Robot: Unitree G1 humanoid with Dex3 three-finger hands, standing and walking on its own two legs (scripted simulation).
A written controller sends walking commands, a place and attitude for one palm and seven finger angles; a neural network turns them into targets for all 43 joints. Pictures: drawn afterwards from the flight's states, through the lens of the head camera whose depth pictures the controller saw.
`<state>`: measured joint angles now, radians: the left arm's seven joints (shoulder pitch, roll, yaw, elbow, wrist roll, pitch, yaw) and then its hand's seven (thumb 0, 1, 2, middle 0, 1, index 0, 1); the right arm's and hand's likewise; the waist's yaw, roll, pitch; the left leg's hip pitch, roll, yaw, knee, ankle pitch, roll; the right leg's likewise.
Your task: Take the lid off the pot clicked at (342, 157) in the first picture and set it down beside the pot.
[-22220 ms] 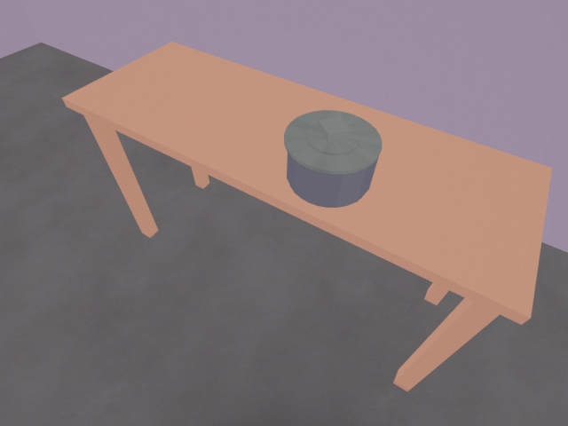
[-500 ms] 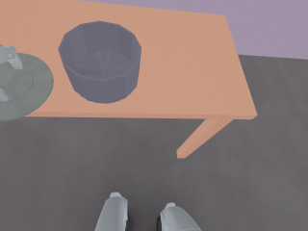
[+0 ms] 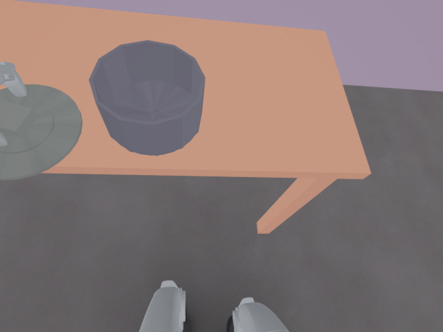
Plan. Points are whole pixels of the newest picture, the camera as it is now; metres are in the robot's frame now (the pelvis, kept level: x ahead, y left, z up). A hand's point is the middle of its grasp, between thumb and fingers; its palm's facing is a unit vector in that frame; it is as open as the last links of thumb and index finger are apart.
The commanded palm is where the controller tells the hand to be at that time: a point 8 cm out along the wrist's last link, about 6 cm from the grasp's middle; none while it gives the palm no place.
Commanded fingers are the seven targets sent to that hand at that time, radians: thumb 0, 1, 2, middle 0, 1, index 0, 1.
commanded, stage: raise the empty hand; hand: left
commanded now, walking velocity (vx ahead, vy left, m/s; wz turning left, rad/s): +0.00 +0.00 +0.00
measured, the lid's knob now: (13, 119) +0.48 +0.36 +0.01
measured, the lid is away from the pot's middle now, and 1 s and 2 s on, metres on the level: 0.24 0.24 0.24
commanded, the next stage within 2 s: draw the hand back to the body in 0.98 s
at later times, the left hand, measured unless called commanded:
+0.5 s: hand out of the picture +0.46 +0.36 +0.11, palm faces -0.42 -0.11 -0.90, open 10.9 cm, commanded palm +0.51 +0.35 +0.18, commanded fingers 0.00 0.06 0.50 -0.30 -0.95 -0.30 -0.95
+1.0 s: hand out of the picture +0.46 +0.36 +0.16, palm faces -0.40 -0.13 -0.91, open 10.9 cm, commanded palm +0.50 +0.35 +0.22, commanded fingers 0.00 0.06 0.50 -0.30 -0.95 -0.30 -0.95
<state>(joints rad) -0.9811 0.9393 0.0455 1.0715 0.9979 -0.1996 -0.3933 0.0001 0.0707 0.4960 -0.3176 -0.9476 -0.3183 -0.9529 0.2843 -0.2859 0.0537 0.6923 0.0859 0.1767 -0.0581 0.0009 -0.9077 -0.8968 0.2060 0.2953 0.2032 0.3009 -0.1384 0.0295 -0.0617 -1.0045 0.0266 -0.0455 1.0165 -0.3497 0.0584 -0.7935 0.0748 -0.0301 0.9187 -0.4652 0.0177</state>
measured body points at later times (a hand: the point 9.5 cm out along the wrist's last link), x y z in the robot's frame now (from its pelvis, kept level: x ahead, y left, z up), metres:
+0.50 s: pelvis +0.00 +0.02 +0.02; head +0.10 +0.05 +0.46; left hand +0.48 +0.36 +0.17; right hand +0.02 -0.26 -0.09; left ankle +0.07 +0.08 -0.67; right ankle -0.02 -0.15 -0.67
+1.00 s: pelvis +0.01 +0.02 +0.03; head +0.09 +0.05 +0.47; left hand +0.48 +0.37 +0.21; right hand +0.03 -0.26 -0.08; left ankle +0.07 +0.08 -0.67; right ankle -0.01 -0.15 -0.67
